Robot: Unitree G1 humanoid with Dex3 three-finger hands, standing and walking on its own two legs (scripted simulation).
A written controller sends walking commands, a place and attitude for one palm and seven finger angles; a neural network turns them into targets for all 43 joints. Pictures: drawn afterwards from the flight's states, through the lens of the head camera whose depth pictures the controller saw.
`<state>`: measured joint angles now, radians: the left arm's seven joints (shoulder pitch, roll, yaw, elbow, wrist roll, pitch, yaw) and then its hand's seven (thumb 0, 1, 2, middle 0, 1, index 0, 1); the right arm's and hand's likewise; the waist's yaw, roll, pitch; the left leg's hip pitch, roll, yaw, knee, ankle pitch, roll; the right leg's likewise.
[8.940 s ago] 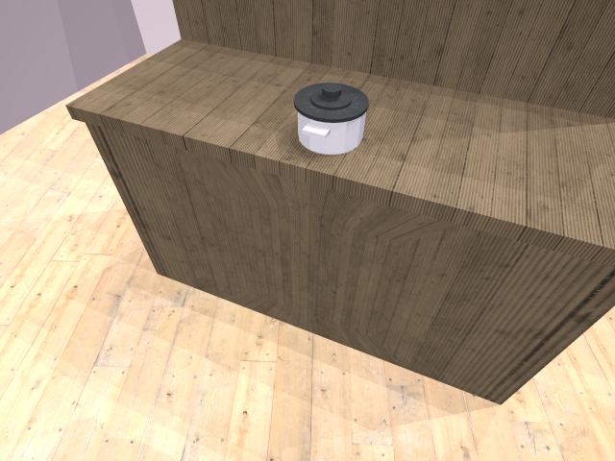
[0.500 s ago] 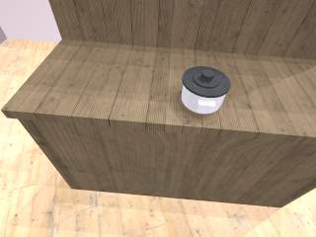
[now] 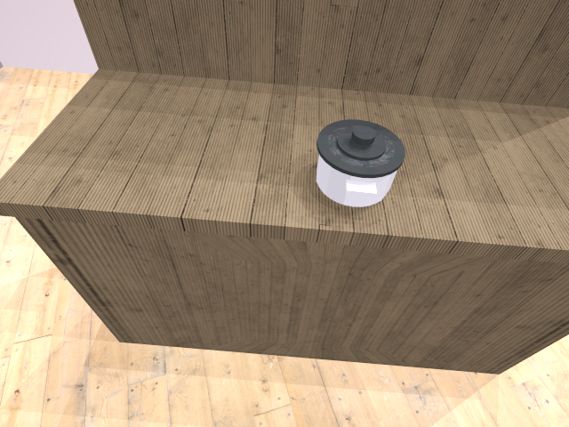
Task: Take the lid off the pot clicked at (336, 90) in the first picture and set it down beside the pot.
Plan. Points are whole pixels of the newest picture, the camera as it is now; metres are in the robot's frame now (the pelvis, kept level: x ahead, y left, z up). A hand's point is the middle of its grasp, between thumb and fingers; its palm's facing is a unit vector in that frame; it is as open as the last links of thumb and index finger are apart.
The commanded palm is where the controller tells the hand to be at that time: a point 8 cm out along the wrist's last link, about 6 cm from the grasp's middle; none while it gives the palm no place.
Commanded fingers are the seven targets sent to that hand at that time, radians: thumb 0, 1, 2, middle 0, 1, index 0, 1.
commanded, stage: look again from close up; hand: left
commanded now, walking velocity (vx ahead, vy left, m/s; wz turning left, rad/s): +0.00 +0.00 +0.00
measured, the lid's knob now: (363, 135) +0.58 -0.10 +0.11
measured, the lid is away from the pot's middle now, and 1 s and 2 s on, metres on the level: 0.00 0.00 0.00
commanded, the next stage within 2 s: none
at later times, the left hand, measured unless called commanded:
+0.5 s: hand out of the picture -0.01 +0.10 -0.18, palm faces +0.03 -0.99 -0.13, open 7.4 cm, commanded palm none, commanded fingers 0.00 0.90 0.90 -0.20 -0.30 -0.20 -0.30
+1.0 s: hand out of the picture -0.01 +0.06 -0.18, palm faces +0.06 -0.99 -0.15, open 7.4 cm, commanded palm none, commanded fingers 0.00 0.90 0.90 -0.20 -0.30 -0.20 -0.30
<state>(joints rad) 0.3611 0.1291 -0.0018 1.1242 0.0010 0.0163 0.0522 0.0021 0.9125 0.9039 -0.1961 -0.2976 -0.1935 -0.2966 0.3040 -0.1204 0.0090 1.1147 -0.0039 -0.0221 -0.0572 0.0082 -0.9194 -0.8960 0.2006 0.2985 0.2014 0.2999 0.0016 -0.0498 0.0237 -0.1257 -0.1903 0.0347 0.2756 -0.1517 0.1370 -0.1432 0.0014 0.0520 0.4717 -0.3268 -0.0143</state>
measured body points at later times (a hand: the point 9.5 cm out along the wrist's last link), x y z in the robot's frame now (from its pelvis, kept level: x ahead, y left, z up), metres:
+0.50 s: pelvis +0.01 -0.04 +0.00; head +0.02 -0.03 +0.45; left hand -0.01 +0.16 -0.17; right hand -0.01 -0.25 -0.15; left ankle +0.00 +0.01 -0.74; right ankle -0.05 -0.12 -0.74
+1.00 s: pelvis +0.02 -0.08 +0.00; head +0.03 -0.08 +0.45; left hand -0.01 +0.12 -0.16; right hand +0.00 -0.29 -0.16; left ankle +0.00 +0.01 -0.74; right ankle -0.05 -0.12 -0.74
